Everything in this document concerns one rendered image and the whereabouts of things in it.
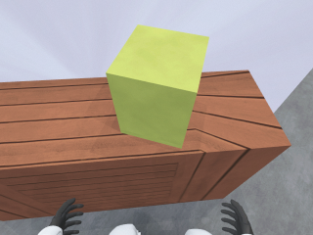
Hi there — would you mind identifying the carton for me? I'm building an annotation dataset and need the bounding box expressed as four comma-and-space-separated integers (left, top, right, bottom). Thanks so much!
106, 24, 209, 149

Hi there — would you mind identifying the pedestal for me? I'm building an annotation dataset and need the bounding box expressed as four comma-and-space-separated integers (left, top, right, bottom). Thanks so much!
0, 70, 291, 221

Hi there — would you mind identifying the left robot thigh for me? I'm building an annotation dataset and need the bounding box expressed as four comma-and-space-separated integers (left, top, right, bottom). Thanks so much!
109, 223, 141, 235

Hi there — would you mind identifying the robot left forearm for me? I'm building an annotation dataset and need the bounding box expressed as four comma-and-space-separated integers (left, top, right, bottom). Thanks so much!
38, 225, 63, 235

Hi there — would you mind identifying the left robot hand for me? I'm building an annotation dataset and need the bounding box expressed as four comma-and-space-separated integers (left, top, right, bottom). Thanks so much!
49, 198, 84, 235

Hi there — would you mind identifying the right robot hand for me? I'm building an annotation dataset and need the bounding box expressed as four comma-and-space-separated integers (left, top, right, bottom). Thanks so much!
221, 199, 254, 235

